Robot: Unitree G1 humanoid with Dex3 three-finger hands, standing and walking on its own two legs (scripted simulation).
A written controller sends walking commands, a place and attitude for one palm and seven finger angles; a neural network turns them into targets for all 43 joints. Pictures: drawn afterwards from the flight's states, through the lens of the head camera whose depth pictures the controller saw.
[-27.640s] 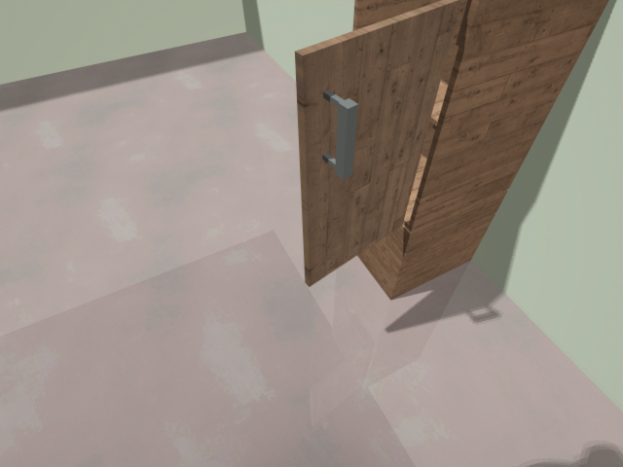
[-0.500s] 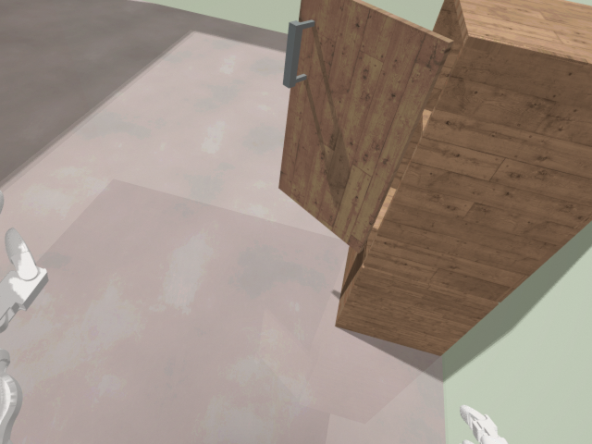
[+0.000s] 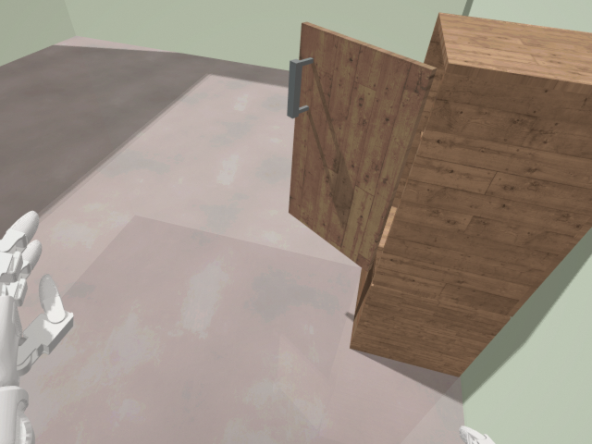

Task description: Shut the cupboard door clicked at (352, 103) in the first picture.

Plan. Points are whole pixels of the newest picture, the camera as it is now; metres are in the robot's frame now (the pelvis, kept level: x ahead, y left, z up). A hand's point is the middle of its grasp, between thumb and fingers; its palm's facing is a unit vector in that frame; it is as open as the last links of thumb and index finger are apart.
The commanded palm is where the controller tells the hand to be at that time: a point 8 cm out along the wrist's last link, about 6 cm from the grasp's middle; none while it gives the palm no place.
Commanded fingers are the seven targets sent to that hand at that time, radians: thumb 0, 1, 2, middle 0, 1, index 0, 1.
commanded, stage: let the arm hang, fingers relaxed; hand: left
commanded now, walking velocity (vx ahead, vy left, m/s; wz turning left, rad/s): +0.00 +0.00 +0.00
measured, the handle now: (300, 87) +0.88 +0.08 +0.12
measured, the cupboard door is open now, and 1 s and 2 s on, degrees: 58 58 58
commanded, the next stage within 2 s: look to check the result in 1.12 s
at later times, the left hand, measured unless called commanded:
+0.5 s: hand out of the picture -0.01 +0.21 -0.17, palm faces +0.08 -0.97 -0.22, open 7.1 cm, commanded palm none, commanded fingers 0.00 0.90 0.90 -0.20 -0.30 -0.20 -0.30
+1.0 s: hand out of the picture -0.06 +0.20 -0.17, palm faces +0.05 -0.99 -0.14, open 7.4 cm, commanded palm none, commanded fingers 0.00 0.90 0.90 -0.20 -0.30 -0.20 -0.30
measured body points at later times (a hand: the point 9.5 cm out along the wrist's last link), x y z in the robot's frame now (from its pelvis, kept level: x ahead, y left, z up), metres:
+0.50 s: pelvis -0.01 +0.02 +0.00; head +0.01 +0.03 +0.45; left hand -0.01 +0.27 -0.15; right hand +0.04 -0.21 -0.15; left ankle +0.01 +0.13 -0.74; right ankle -0.04 -0.09 -0.74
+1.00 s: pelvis -0.03 +0.05 +0.01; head -0.04 +0.05 +0.46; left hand -0.06 +0.25 -0.16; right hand -0.05 -0.17 -0.15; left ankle +0.01 +0.14 -0.74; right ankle -0.04 -0.09 -0.74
